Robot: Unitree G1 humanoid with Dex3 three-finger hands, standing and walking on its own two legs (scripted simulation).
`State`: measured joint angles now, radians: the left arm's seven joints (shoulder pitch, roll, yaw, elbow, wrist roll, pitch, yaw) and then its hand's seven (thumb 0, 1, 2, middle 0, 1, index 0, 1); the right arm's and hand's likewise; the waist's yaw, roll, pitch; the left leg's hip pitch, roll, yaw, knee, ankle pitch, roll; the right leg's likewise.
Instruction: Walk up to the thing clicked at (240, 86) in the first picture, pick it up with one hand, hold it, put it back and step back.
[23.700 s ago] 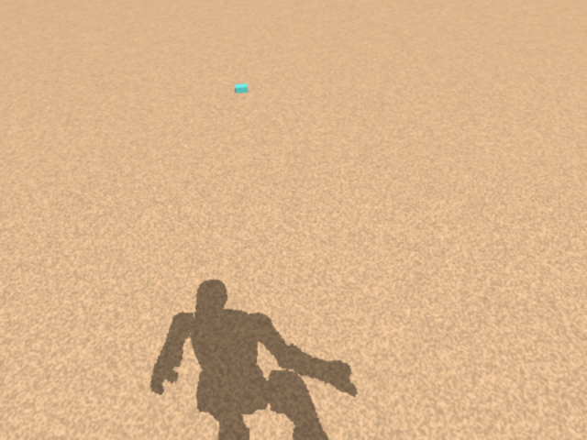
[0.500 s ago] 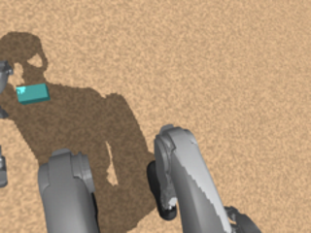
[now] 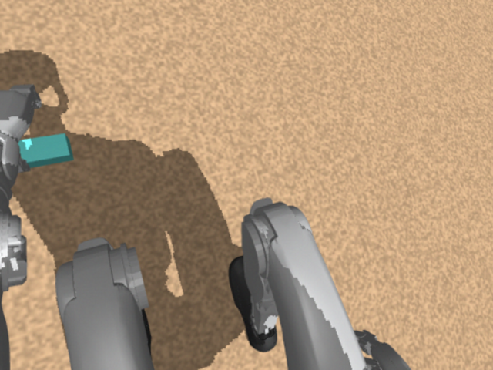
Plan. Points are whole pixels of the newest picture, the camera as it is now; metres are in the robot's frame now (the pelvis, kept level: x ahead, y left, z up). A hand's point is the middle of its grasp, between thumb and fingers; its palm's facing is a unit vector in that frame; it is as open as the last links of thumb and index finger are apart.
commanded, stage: approach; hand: left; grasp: from above
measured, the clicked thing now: (47, 150) +0.51 +0.26 -0.31
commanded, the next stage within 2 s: close in in 0.36 s
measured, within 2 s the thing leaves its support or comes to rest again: neither
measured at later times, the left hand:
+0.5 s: hand (10, 146) +0.48 +0.28 -0.19, palm faces -0.50 -0.06 -0.86, open 11.5 cm
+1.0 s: hand (35, 150) +0.49 +0.26 -0.24, palm faces -0.48 -0.08 -0.87, open 11.9 cm
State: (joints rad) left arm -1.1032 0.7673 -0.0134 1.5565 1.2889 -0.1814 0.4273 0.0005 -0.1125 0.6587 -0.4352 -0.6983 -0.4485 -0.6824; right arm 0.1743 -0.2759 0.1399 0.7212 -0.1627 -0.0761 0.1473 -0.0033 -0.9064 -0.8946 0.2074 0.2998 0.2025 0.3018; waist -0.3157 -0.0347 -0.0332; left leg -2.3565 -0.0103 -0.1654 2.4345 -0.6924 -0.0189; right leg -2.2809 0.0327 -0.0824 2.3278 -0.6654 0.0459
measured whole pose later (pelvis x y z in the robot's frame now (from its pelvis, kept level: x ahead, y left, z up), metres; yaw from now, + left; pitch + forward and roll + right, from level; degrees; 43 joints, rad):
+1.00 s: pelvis +0.00 +0.00 -0.01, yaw -3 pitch +32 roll -11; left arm -1.14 0.90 0.08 1.72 1.31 -0.16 0.52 0.00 -0.16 0.72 -0.39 -0.69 -0.39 -0.69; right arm 0.17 -0.31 0.24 0.65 -0.21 -0.14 0.18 0.00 -0.90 -0.90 0.21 0.30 0.20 0.30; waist -0.41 -0.08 0.09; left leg -2.36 0.00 -0.21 2.49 -0.71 -0.02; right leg -2.29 0.05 -0.11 2.35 -0.65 0.06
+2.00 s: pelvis +0.00 +0.01 -0.01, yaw -6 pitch +30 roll -15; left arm -1.14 1.01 0.07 1.78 1.28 -0.17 0.63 0.00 -0.19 0.70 -0.37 -0.69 -0.37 -0.69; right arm 0.14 -0.35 0.34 0.64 -0.26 -0.23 0.26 0.00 -0.91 -0.91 0.20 0.30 0.20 0.30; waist -0.45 -0.14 0.20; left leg -2.34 0.01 -0.27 2.53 -0.74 -0.02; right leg -2.24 0.07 -0.16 2.34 -0.65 0.07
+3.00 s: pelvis -0.01 +0.01 -0.01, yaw -7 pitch +29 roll -16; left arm -1.16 1.05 0.03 1.76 1.26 -0.17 0.61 0.00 0.27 0.35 -0.67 -0.47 -0.70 -0.43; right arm 0.13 -0.35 0.37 0.60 -0.25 -0.23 0.24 0.00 -0.91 -0.90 0.20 0.30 0.20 0.30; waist -0.45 -0.15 0.21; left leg -2.33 0.01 -0.28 2.51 -0.73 -0.01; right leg -2.22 0.08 -0.18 2.30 -0.64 0.07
